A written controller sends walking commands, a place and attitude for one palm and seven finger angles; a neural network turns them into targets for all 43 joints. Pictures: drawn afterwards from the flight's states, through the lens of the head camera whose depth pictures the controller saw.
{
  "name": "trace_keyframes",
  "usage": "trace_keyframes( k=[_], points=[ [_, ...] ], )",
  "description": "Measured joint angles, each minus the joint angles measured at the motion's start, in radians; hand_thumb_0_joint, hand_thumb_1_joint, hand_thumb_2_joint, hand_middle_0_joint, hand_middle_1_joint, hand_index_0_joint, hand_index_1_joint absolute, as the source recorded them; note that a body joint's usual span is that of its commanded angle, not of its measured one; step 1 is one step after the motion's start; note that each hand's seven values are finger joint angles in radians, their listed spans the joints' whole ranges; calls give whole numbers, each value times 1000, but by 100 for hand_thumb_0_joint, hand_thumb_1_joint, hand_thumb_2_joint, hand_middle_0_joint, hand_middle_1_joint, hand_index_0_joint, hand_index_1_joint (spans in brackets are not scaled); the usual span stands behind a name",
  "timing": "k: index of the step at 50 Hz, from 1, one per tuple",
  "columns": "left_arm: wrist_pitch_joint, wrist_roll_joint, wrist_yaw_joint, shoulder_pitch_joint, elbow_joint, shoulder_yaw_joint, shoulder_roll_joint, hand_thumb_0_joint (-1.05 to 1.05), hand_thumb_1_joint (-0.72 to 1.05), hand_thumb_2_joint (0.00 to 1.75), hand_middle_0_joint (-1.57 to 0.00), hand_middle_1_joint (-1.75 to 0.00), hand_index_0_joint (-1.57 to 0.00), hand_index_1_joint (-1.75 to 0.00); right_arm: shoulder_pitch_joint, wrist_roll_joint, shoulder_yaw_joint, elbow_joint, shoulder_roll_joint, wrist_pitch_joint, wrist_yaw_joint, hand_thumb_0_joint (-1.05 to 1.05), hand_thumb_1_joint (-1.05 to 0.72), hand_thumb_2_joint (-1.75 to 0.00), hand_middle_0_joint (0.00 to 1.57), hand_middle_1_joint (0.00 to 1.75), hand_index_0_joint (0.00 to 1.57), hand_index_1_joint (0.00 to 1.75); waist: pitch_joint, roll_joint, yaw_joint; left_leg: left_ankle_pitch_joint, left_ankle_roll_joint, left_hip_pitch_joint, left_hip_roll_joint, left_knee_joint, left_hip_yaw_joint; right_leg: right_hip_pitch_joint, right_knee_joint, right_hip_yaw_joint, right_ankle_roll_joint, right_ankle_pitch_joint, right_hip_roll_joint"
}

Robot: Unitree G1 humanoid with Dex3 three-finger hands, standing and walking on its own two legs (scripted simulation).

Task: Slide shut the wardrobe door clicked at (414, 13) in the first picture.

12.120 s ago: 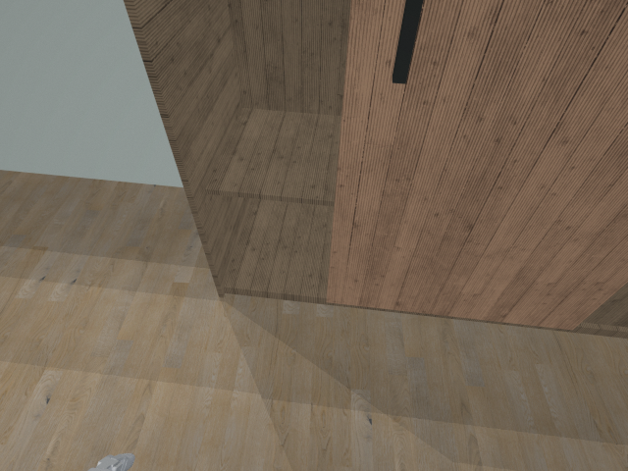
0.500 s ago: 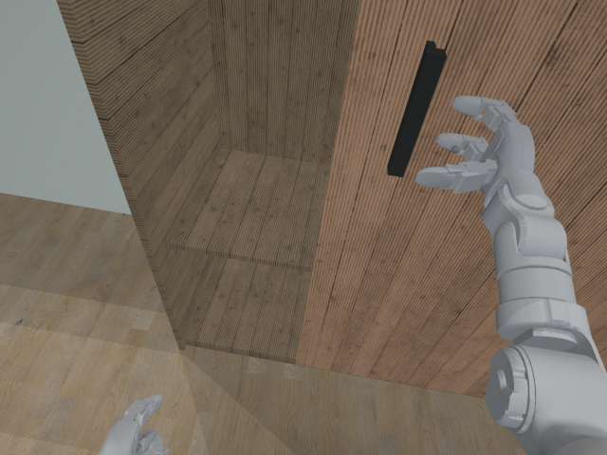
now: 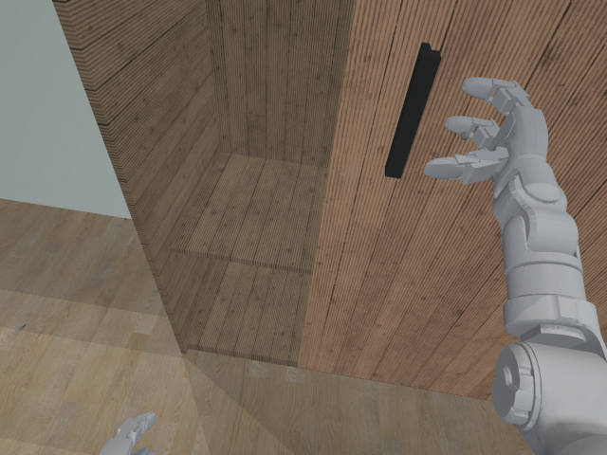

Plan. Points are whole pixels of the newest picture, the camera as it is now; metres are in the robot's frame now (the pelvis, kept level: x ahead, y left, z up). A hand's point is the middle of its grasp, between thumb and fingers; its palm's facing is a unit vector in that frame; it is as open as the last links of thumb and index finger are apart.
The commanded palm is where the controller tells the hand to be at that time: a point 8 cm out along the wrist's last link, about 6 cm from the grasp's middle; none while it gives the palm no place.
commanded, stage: move the hooked fingers beside the handle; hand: right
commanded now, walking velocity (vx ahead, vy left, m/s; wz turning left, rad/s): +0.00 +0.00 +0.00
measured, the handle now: (408, 113) +0.52 -0.08 +0.23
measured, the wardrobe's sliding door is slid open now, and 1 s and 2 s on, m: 0.38 0.38 0.38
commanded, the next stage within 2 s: feel for the door with the fingertips in 1.44 s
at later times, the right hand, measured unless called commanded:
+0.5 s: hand (452, 151) +0.45 -0.13 +0.22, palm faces +0.07 +1.00 +0.01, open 14.0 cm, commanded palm +0.42 -0.19 +0.23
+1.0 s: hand (461, 139) +0.45 -0.14 +0.24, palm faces +0.08 +1.00 +0.02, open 14.0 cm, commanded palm +0.43 -0.20 +0.23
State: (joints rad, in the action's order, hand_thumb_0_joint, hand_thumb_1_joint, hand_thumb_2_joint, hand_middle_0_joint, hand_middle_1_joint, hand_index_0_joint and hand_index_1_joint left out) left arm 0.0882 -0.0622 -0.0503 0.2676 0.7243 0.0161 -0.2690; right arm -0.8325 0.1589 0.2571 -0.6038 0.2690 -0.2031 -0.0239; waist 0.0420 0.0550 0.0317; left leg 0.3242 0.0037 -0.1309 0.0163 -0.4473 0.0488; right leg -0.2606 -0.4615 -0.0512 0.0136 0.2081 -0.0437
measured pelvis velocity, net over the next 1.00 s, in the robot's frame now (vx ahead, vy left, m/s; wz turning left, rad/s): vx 0.00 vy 0.00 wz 0.00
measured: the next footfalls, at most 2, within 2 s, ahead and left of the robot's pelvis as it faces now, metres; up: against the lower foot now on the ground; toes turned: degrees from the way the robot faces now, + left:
none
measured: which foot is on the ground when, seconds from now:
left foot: down 0.00-1.00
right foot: down 0.00-1.00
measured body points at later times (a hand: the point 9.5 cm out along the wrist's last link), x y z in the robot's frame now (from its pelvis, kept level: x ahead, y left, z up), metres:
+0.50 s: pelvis +0.00 +0.00 +0.00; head -0.01 +0.02 +0.45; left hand +0.12 +0.25 -0.12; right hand +0.44 -0.19 +0.22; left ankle -0.06 +0.11 -0.74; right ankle +0.02 -0.13 -0.74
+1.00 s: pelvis +0.00 +0.00 +0.00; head +0.01 +0.02 +0.45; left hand +0.11 +0.26 -0.12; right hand +0.44 -0.19 +0.24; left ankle -0.06 +0.11 -0.74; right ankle +0.02 -0.13 -0.74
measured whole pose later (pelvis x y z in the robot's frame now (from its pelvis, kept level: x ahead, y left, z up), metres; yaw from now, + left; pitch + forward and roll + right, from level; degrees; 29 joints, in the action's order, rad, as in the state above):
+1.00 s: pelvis +0.00 +0.00 +0.00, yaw +0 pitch +1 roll +0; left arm 0.09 -0.06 -0.05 0.28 0.72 0.01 -0.27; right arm -0.84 0.15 0.27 -0.64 0.28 -0.17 -0.02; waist 0.03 0.05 0.04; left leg 0.32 0.00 -0.14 0.01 -0.44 0.05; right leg -0.27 -0.46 -0.05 0.01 0.21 -0.05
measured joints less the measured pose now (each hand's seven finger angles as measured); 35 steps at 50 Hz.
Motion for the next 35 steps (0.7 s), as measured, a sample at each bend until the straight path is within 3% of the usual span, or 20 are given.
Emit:
trace_keyframes(
  k=[5, 14, 23, 30, 35],
  points=[
    [-17, -4, -5, -14, -14, 8, 2, 1, 91, 90, -20, -30, -20, -30, -60, -11, -3, -118, 33, -66, 1, -1, 50, -30, 30, 120, 31, 120, 2, 3, 7, -3, -1, -16, 0, -3, 0, -15, -2, 0, -2, -4, 0],
    [6, 6, 2, 7, -16, -1, 6, 1, 91, 90, -20, -30, -20, -30, 5, -6, 11, -1, 1, 25, 12, -2, 50, -30, 30, 120, 30, 120, -11, 3, 1, -6, -3, -9, 2, 4, -7, -6, 5, -7, -3, -4, 2],
    [-23, -5, 3, 0, -13, 4, 1, 1, 91, 90, -20, -30, -20, -30, -23, -2, -19, -70, 1, -70, 8, -1, 50, -30, 30, 120, 30, 120, 8, 9, 0, -2, -4, -8, 4, 2, -4, -8, -1, -3, -4, 1, 3],
    [-4, 10, 1, -16, -21, 2, 9, 1, 91, 90, -20, -30, -20, -30, 26, -8, 3, 27, -30, -6, 43, -2, 50, -30, 30, 120, 30, 120, -17, 5, 3, -5, -3, -7, 2, 0, -7, -1, 7, -6, -3, -6, 2],
    [-10, 5, -1, -15, -11, 9, 13, 1, 91, 90, -20, -30, -20, -30, -34, -22, 3, -28, 10, -13, 30, -2, 50, -30, 30, 120, 30, 120, -6, -2, 3, -3, 1, -4, -2, 1, -3, -1, 4, -2, 1, -3, -2]
  ],
)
